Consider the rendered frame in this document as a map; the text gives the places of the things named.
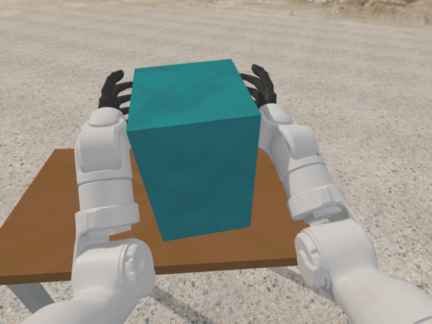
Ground robot right upper arm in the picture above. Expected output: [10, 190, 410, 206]
[295, 217, 432, 324]

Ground table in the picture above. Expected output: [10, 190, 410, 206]
[0, 147, 310, 314]

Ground left robot hand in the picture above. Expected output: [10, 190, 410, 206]
[98, 70, 133, 123]

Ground robot left upper arm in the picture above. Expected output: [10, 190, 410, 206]
[20, 238, 156, 324]

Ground left robot forearm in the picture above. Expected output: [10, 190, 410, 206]
[71, 107, 140, 291]

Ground carton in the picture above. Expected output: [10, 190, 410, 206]
[126, 59, 261, 241]

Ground right robot forearm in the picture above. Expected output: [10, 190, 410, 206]
[258, 103, 377, 260]

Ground right robot hand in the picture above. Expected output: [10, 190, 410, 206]
[240, 64, 277, 109]

